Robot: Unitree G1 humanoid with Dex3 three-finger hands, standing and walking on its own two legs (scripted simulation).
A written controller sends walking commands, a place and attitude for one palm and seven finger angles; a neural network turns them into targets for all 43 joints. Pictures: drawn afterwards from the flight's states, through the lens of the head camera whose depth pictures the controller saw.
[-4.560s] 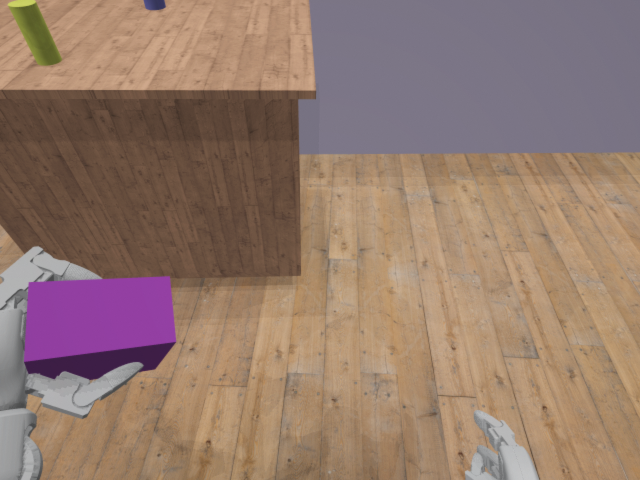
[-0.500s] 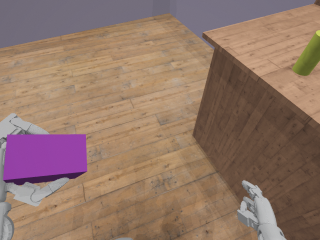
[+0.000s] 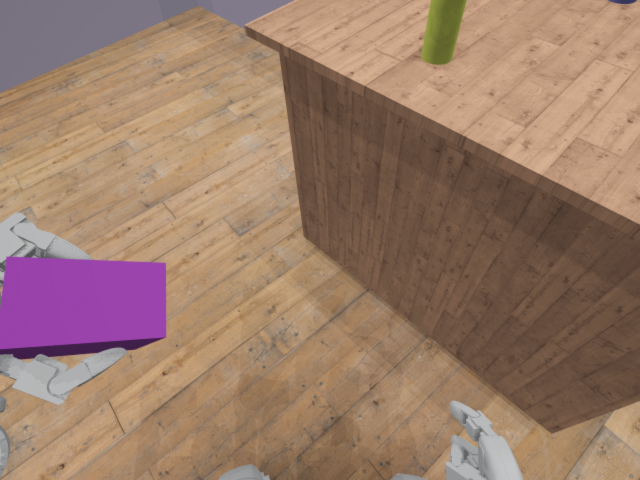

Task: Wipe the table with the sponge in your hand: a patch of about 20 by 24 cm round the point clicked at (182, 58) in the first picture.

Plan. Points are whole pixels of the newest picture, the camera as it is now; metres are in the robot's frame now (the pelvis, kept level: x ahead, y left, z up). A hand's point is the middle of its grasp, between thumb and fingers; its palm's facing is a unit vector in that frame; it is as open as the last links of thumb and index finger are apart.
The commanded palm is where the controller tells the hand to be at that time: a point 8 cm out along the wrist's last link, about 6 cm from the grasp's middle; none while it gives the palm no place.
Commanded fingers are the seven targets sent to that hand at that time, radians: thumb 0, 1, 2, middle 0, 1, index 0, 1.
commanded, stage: turn to face it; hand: left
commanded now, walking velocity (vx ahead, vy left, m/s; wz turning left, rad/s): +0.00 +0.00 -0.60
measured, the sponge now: (104, 311) +0.24 +0.21 +0.16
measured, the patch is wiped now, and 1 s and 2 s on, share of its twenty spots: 0.00 0.00 0.00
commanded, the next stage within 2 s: take the last steps up to it in 1.92 s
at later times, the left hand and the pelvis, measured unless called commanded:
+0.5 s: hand (131, 361) +0.18 +0.15 +0.19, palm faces +0.18 -0.90 -0.40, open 10.6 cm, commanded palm +0.15 +0.20 +0.19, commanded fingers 0.00 0.10 1.30 -1.20 -1.60 -1.20 -1.60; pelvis -0.08 -0.03 +0.01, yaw -16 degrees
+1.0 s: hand (331, 448) +0.14 +0.00 +0.19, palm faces -0.17 -0.81 -0.55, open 10.6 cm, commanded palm +0.12 +0.07 +0.19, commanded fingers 0.00 0.10 1.30 -1.20 -1.60 -1.20 -1.60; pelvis -0.17 -0.07 +0.01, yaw -34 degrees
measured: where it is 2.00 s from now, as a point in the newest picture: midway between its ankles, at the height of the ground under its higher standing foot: outside the picture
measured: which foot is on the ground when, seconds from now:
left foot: up 0.00-0.44, down 0.46-0.72, up 0.74-1.00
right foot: down 0.00-0.46, up 0.48-0.70, down 0.72-1.00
